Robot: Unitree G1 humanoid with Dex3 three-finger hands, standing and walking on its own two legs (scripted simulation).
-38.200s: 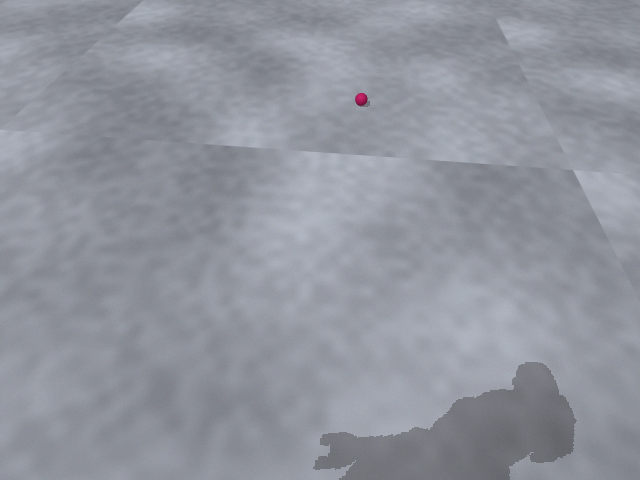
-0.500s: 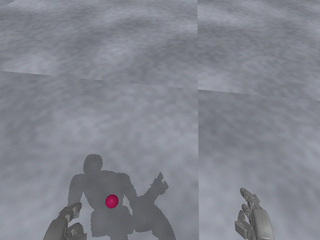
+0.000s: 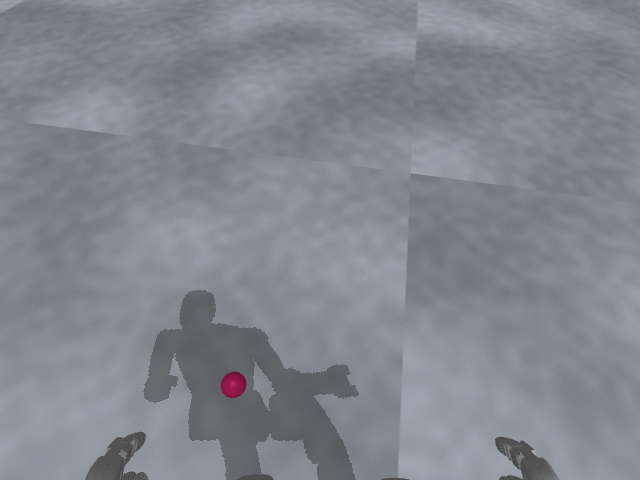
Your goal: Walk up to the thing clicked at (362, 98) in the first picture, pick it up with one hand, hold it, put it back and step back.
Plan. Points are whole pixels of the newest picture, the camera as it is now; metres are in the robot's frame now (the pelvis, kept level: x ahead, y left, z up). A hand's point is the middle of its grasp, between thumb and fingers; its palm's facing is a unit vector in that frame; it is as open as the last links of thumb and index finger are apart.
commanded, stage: stand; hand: left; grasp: from above
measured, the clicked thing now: (233, 384) +0.46 +0.26 -0.71
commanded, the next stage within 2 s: none
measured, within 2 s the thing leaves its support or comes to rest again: neither
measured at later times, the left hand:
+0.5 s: hand out of the picture +0.04 +0.24 -0.13, palm faces +0.04 -0.94 -0.33, open 7.4 cm
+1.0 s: hand out of the picture +0.05 +0.24 -0.12, palm faces +0.02 -0.94 -0.33, open 7.4 cm
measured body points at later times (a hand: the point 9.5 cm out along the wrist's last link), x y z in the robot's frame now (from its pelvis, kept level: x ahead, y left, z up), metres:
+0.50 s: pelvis +0.00 +0.01 +0.04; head +0.00 +0.00 +0.49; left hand +0.04 +0.29 -0.11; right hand +0.07 -0.27 -0.11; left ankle +0.02 +0.12 -0.71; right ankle +0.00 -0.13 -0.71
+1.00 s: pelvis +0.00 +0.00 +0.04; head +0.01 +0.00 +0.49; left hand +0.05 +0.29 -0.10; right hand +0.06 -0.29 -0.10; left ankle +0.02 +0.12 -0.71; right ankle +0.00 -0.13 -0.71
